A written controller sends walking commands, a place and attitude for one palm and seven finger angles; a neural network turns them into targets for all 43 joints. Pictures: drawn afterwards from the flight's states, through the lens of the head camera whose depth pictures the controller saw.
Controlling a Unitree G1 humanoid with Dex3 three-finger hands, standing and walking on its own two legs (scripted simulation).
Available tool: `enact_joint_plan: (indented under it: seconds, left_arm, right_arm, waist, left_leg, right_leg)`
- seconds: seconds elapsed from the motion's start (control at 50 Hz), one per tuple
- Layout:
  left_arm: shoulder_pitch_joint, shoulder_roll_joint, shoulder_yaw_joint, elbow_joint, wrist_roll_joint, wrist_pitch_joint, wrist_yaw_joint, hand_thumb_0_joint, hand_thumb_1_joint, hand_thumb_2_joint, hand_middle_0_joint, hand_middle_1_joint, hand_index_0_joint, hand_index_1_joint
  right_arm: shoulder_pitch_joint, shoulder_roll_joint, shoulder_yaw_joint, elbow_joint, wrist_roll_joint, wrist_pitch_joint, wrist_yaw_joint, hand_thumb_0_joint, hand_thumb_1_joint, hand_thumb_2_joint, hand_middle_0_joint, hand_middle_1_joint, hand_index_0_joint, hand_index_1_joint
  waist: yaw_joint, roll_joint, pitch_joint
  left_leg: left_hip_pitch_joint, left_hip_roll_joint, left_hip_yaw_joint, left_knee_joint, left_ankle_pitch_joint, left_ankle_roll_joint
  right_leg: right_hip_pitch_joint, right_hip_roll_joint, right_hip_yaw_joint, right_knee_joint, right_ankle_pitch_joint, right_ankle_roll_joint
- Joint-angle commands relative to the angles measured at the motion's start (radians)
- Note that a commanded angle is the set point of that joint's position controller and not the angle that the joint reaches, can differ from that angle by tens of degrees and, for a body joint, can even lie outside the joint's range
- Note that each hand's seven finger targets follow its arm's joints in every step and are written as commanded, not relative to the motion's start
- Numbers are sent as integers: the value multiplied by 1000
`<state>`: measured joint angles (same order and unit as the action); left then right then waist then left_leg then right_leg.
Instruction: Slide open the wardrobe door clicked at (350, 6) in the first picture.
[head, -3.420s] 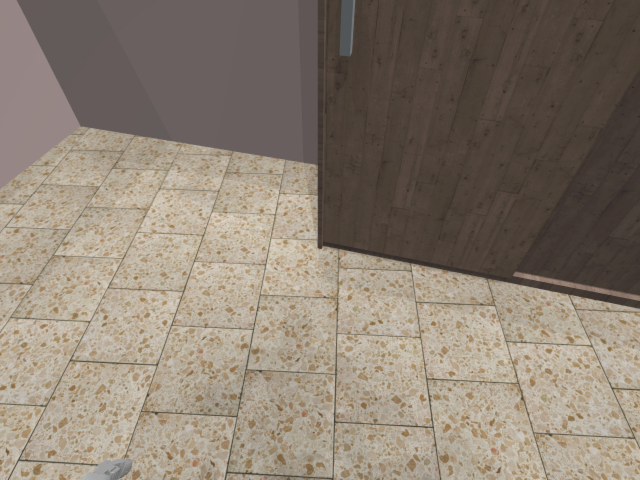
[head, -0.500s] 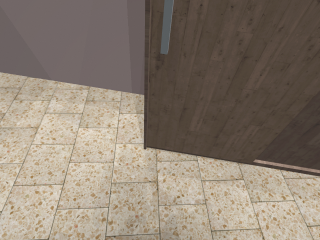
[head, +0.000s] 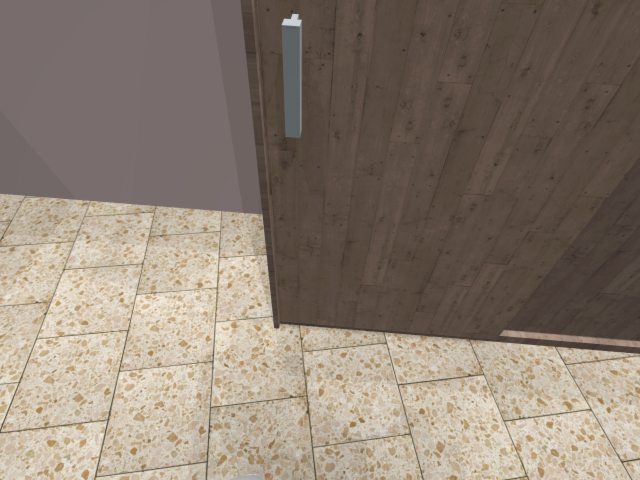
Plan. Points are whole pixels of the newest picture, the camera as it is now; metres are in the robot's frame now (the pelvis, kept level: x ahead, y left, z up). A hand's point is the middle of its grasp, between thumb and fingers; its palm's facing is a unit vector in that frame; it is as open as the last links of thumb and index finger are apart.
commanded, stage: take the last steps up to it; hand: left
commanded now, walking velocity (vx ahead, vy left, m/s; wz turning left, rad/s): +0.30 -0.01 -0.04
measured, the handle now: (294, 78) +0.70 +0.10 +0.17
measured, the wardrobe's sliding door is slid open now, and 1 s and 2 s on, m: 0.00 0.00 0.00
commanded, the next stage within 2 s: come to a stop and stand still in 0.44 s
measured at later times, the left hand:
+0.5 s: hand (215, 405) +0.26 +0.18 -0.16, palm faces -0.07 -0.98 -0.19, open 7.4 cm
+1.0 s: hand (197, 414) +0.25 +0.22 -0.19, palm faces +0.07 -0.97 -0.22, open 7.3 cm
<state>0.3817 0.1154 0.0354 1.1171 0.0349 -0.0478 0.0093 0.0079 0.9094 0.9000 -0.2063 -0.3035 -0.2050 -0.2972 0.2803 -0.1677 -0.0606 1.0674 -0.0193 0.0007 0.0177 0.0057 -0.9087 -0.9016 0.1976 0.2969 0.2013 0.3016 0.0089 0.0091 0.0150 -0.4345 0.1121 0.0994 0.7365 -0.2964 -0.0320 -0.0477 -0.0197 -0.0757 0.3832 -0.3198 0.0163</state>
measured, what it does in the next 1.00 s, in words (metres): walks ahead: left foot, then right foot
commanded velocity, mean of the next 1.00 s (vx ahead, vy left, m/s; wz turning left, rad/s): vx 0.02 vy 0.00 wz -0.02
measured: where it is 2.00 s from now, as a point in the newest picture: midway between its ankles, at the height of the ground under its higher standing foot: outside the picture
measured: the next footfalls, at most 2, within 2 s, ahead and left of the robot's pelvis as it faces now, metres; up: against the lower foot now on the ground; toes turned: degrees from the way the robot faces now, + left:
left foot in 0.06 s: +0.12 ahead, +0.13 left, +0.00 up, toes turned +8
right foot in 0.56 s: +0.29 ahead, -0.11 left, +0.00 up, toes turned -11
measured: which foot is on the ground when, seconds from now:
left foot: up 0.00-0.04, down 0.06-0.56, up 0.58-0.96, down 0.98-1.00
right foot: down 0.00-0.06, up 0.08-0.54, down 0.56-0.98, up 1.00-1.00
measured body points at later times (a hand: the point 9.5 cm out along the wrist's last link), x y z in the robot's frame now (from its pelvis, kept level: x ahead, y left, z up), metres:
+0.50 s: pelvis +0.15 +0.02 +0.00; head +0.17 +0.01 +0.45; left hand +0.26 +0.23 -0.14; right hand +0.06 -0.16 -0.16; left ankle +0.08 +0.12 -0.74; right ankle +0.24 -0.11 -0.71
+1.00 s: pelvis +0.19 +0.02 -0.01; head +0.22 +0.04 +0.43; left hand +0.25 +0.27 -0.17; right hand +0.29 -0.22 -0.15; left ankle +0.21 +0.13 -0.74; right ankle +0.25 -0.11 -0.74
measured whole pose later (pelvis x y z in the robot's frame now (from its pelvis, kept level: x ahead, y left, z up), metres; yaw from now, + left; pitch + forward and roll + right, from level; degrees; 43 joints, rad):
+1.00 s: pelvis +0.19 +0.02 -0.01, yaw +0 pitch -2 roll -1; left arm 0.16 0.19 0.07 1.02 0.03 0.03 0.04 0.00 0.92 0.90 -0.21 -0.30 -0.20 -0.30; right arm 0.13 -0.19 -0.06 0.97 -0.01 0.01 -0.03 0.00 -0.92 -0.90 0.20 0.30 0.20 0.30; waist 0.02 -0.02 0.09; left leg -0.30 0.03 0.06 0.63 -0.28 -0.02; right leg -0.36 -0.09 -0.15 0.62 -0.24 0.00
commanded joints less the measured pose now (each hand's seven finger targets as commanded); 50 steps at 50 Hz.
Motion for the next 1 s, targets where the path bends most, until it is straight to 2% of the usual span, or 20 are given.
enact_joint_plan:
  seconds: [0.0, 0.02, 0.04, 0.06, 0.12, 0.16, 0.28, 0.42, 0.46, 0.5, 0.52, 0.54, 0.56, 0.62, 0.68, 0.86, 0.92, 0.94, 0.96, 0.98]
  left_arm:
    - [10, 177, 44, -34, -12, -5, 6, 0, 900, 900, -200, -300, -200, -300]
    - [21, 141, 36, -35, -15, -2, 1, 0, 900, 900, -200, -300, -200, -300]
    - [26, 82, 29, -56, -24, 2, -7, 0, 900, 900, -200, -300, -200, -300]
    - [-30, 86, 27, -97, -16, 4, -8, 0, 900, 900, -200, -300, -200, -300]
    - [-91, 88, 35, -73, -5, 10, -18, 0, 900, 900, -200, -300, -200, -300]
    - [-49, 63, 31, -56, -3, 15, -27, 0, 900, 900, -200, -300, -200, -300]
    - [-105, 64, 30, -83, -7, 36, -24, 0, 900, 900, -200, -300, -200, -300]
    - [-246, 56, 25, -139, -9, 29, -20, 0, 900, 900, -200, -300, -200, -300]
    - [-237, 65, 27, -136, -8, 22, -17, 0, 900, 900, -200, -300, -200, -300]
    - [-93, 92, 37, -87, -4, 7, -13, 0, 900, 900, -200, -300, -200, -300]
    - [16, 152, 48, -54, -1, -7, -5, 0, 900, 900, -200, -300, -200, -300]
    - [98, 239, 66, -33, -4, -18, 8, 0, 900, 900, -200, -300, -200, -300]
    - [91, 231, 51, -41, -23, -13, 15, 0, 900, 900, -200, -300, -200, -300]
    - [-132, 169, 29, -87, -15, -3, 32, 0, 900, 900, -200, -300, -200, -300]
    - [-169, 150, 41, -111, -7, 24, 46, 0, 900, 900, -200, -300, -200, -300]
    - [-206, 211, 64, -164, 1, 56, 42, 0, 900, 900, -200, -300, -200, -300]
    - [-225, 215, 63, -166, -8, 65, 37, 0, 900, 900, -200, -300, -200, -300]
    - [-198, 181, 53, -169, -15, 71, 31, 0, 900, 900, -200, -300, -200, -300]
    - [-161, 120, 39, -175, -22, 77, 26, 0, 900, 900, -200, -300, -200, -300]
    - [-174, 116, 35, -182, -22, 83, 28, 0, 900, 900, -200, -300, -200, -300]
  right_arm:
    - [60, -53, -9, -41, -1, -55, -5, 0, -900, -900, 200, 300, 200, 300]
    - [172, -104, -19, -5, -5, -63, -16, 0, -900, -900, 200, 300, 200, 300]
    - [290, -203, -45, 25, -17, -69, -26, 0, -900, -900, 200, 300, 200, 300]
    - [346, -242, -48, 30, -12, -56, -33, 0, -900, -900, 200, 300, 200, 300]
    - [163, -108, -8, -3, -8, -65, -45, 0, -900, -900, 200, 300, 200, 300]
    - [125, -67, 5, -5, -3, -84, -50, 0, -900, -900, 200, 300, 200, 300]
    - [167, -66, 7, 31, 0, -91, -53, 0, -900, -900, 200, 300, 200, 300]
    - [203, -72, -5, 62, -11, -67, -47, 0, -900, -900, 200, 300, 200, 300]
    - [201, -68, -5, 66, -11, -60, -48, 0, -900, -900, 200, 300, 200, 300]
    - [190, -62, -2, 70, -5, -60, -46, 0, -900, -900, 200, 300, 200, 300]
    - [193, -40, 2, 65, 5, -63, -40, 0, -900, -900, 200, 300, 200, 300]
    - [225, 19, 16, 39, 14, -65, -37, 0, -900, -900, 200, 300, 200, 300]
    - [189, -12, 16, 24, 19, -42, -51, 0, -900, -900, 200, 300, 200, 300]
    - [162, 21, 20, 47, 22, -13, -58, 0, -900, -900, 200, 300, 200, 300]
    - [136, 37, 12, 37, 20, 25, -58, 0, -900, -900, 200, 300, 200, 300]
    - [12, -29, -12, -75, 10, 40, -40, 0, -900, -900, 200, 300, 200, 300]
    - [69, -43, -9, -67, 9, 22, -37, 0, -900, -900, 200, 300, 200, 300]
    - [77, -81, -12, -66, 6, 11, -38, 0, -900, -900, 200, 300, 200, 300]
    - [52, -154, -22, -89, -4, -1, -40, 0, -900, -900, 200, 300, 200, 300]
    - [-14, -198, -22, -122, -9, 4, -46, 0, -900, -900, 200, 300, 200, 300]
  waist:
    - [-45, -68, 74]
    - [-87, 73, 16]
    - [-120, 319, -43]
    - [-130, 337, -26]
    - [-69, 105, 109]
    - [-26, 32, 79]
    - [-16, 71, 66]
    - [-50, 104, 116]
    - [-41, 91, 119]
    - [25, 44, 26]
    - [71, -66, -60]
    - [70, -296, -157]
    - [61, -183, -145]
    - [-5, -122, -57]
    - [-13, -98, -35]
    - [0, -179, -79]
    - [-43, -165, -105]
    - [-43, -44, -117]
    - [-32, 229, -92]
    - [-30, 294, -31]
  left_leg:
    - [264, -47, 51, -222, 74, 5]
    - [425, 3, -32, -290, 16, 24]
    - [528, 243, -357, -425, -110, 97]
    - [496, 337, -522, -552, -242, 156]
    - [265, 270, -360, -595, -186, 143]
    - [254, 220, -224, -584, 12, 141]
    - [350, 187, -95, -560, 342, 180]
    - [321, 187, -74, -501, 337, 181]
    - [287, 183, -77, -445, 340, 168]
    - [268, 117, -10, -259, 390, 117]
    - [144, 67, 29, -62, 295, 79]
    - [-48, -68, 91, 192, -161, 24]
    - [8, -56, -24, 301, -331, 18]
    - [69, -7, -93, 280, -239, 3]
    - [87, -30, -70, 200, -213, -10]
    - [88, -61, -67, 96, -139, -20]
    - [264, -69, -38, -213, 90, -13]
    - [353, -19, -85, -319, 163, 2]
    - [314, 190, -339, -440, 276, 66]
    - [164, 287, -438, -510, 304, 157]
  right_leg:
    - [-239, -181, 123, -22, -2, -124]
    - [-317, -117, 76, 169, 18, -94]
    - [-474, -1, -43, 463, -158, -42]
    - [-562, 21, -2, 665, -262, -44]
    - [-583, -88, 73, 825, -43, -52]
    - [-527, -97, 63, 782, 37, -35]
    - [-558, -106, 34, 598, 97, -1]
    - [-439, -73, -30, 306, 82, -14]
    - [-347, -53, -48, 229, 92, -25]
    - [-125, -18, -73, 103, 183, -37]
    - [76, -130, 56, 84, 268, -79]
    - [250, -378, 350, 28, 571, -179]
    - [115, -437, 357, -22, 769, -242]
    - [-95, -357, 184, -1, 898, -226]
    - [-168, -325, 101, -6, 826, -212]
    - [-157, -315, 111, 10, 636, -210]
    - [-220, -254, 83, 92, 397, -128]
    - [-288, -191, 49, 173, 235, -77]
    - [-382, -71, -20, 296, -80, -5]
    - [-371, -20, 35, 438, -237, 11]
